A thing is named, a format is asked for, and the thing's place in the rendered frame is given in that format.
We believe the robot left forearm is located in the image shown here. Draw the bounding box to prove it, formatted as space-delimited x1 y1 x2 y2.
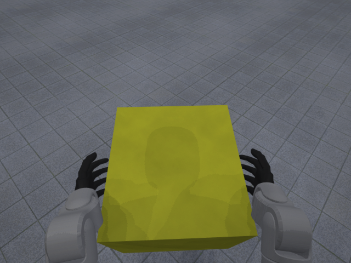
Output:
44 188 103 263

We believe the robot right hand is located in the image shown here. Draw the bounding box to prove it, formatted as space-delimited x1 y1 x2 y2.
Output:
239 148 274 195

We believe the carton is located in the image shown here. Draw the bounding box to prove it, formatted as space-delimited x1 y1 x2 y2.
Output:
97 105 258 253

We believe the robot right forearm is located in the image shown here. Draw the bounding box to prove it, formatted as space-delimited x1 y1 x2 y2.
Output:
251 182 313 263

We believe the robot left hand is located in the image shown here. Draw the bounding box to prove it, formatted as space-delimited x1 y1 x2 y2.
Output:
75 152 109 198

